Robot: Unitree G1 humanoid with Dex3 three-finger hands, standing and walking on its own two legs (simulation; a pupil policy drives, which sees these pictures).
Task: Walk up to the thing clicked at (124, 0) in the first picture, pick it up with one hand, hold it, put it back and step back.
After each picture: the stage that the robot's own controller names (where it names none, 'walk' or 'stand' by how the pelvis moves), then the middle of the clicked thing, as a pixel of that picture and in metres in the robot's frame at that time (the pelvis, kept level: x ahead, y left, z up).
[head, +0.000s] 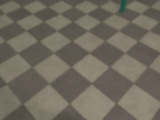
stand; (123, 4) +2.16 -0.58 -0.66
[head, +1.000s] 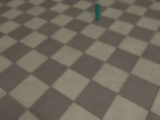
walk; (97, 12) +2.09 -0.08 -0.63
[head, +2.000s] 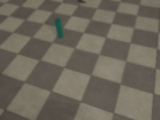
walk; (59, 28) +1.48 +0.33 -0.65
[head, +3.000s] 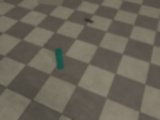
walk; (59, 59) +0.99 +0.28 -0.64
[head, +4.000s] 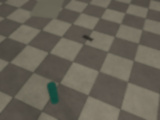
walk; (53, 93) +0.63 +0.24 -0.63
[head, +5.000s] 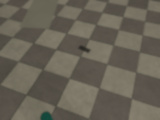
stand; out of the picture +0.39 +0.26 -0.63
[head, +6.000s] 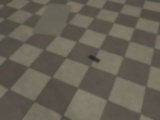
stand; out of the picture +0.36 +0.21 -0.65
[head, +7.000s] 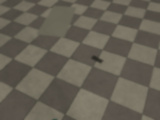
stand; out of the picture +0.40 +0.21 -0.66
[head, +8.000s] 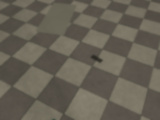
stand; out of the picture +0.38 +0.21 -0.66
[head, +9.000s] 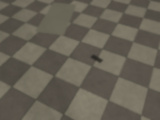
stand; out of the picture +0.37 +0.21 -0.66
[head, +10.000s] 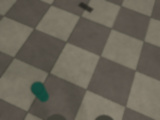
go down; (41, 92) +0.40 +0.22 -0.49
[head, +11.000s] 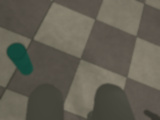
go down; (22, 61) +0.45 +0.25 -0.27
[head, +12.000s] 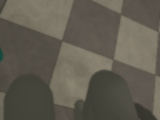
close in; out of the picture +0.43 +0.28 -0.19
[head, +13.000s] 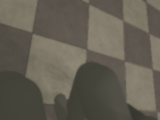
close; out of the picture +0.42 +0.30 -0.16
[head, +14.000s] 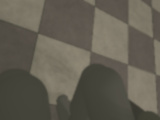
lift; out of the picture +0.40 +0.30 -0.16
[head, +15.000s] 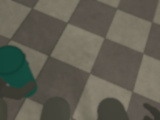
lift; (20, 77) +0.33 +0.21 -0.01
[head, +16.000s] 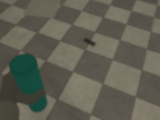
hold; (32, 87) +0.32 +0.18 +0.02
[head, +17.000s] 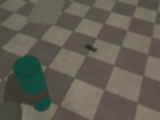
hold; (36, 88) +0.32 +0.17 +0.02
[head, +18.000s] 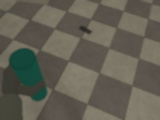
crouch; (32, 79) +0.36 +0.18 -0.02
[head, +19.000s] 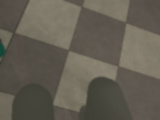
lower; out of the picture +0.47 +0.26 -0.07
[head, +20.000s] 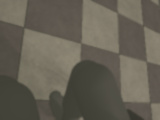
lower; out of the picture +0.45 +0.31 -0.17
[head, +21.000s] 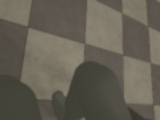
lower; out of the picture +0.45 +0.31 -0.17
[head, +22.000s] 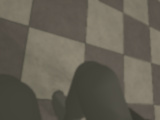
lower; out of the picture +0.44 +0.31 -0.17
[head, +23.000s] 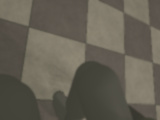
lower; out of the picture +0.44 +0.31 -0.17
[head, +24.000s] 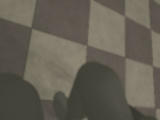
open; out of the picture +0.43 +0.29 -0.17
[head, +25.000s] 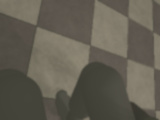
stand; out of the picture +0.43 +0.30 -0.17
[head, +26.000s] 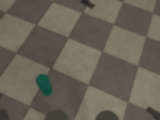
walk; (45, 86) +0.44 +0.21 -0.46
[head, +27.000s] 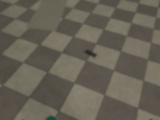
stand; out of the picture +0.39 +0.20 -0.60
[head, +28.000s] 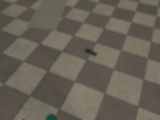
stand; out of the picture +0.40 +0.20 -0.60
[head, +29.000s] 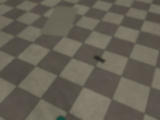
stand; out of the picture +0.42 +0.18 -0.65
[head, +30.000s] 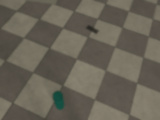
walk; (59, 101) +0.44 +0.14 -0.64
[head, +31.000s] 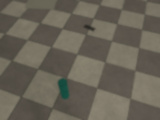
walk; (63, 89) +0.59 +0.17 -0.63
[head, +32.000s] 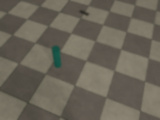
walk; (56, 57) +0.90 +0.23 -0.63
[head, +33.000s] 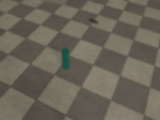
stand; (65, 59) +0.99 +0.18 -0.65
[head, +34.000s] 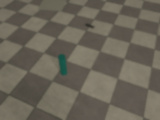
stand; (62, 65) +0.98 +0.20 -0.66
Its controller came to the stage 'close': yes
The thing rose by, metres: 0.67
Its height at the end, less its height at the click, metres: +0.00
